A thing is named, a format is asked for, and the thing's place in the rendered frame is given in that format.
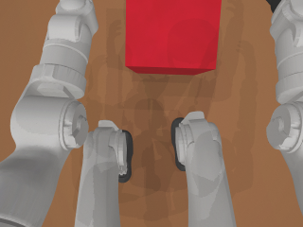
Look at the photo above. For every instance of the robot right shin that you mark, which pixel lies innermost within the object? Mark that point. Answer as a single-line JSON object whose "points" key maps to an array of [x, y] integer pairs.
{"points": [[214, 129]]}

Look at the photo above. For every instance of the left robot upper arm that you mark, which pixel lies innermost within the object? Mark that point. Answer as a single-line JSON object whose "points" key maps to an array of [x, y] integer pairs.
{"points": [[45, 129]]}

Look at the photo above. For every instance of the right robot forearm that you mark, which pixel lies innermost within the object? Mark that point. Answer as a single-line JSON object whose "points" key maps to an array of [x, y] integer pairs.
{"points": [[287, 31]]}

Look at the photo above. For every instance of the right robot hand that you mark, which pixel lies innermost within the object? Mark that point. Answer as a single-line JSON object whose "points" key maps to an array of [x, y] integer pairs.
{"points": [[273, 4]]}

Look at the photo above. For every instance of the right robot upper arm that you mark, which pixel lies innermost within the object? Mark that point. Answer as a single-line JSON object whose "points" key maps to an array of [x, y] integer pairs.
{"points": [[285, 132]]}

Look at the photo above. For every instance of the carton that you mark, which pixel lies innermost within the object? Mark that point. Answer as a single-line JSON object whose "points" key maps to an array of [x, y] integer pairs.
{"points": [[172, 37]]}

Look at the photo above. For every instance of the robot right thigh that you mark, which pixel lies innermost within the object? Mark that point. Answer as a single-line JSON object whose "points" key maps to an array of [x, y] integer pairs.
{"points": [[209, 198]]}

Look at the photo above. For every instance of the left robot forearm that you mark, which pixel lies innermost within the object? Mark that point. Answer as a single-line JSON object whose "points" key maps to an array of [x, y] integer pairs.
{"points": [[61, 71]]}

